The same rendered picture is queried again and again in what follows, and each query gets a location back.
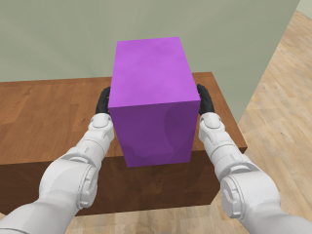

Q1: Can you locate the robot left forearm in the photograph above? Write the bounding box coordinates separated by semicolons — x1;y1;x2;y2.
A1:
39;113;115;197

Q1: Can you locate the robot right forearm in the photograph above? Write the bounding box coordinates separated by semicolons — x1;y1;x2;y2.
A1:
198;112;281;207

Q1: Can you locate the pedestal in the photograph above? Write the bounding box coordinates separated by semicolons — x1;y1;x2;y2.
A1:
0;71;248;216

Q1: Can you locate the robot right hand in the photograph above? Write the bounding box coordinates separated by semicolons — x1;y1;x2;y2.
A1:
197;84;215;116

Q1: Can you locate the right robot upper arm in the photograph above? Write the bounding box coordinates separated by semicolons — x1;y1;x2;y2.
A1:
220;171;312;234

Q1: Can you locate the carton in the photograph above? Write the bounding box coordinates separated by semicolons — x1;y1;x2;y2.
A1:
107;36;201;168

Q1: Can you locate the robot left hand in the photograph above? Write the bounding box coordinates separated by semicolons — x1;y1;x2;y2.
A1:
95;86;111;115

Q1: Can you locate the left robot upper arm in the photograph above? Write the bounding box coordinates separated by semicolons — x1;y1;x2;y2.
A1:
0;159;98;234

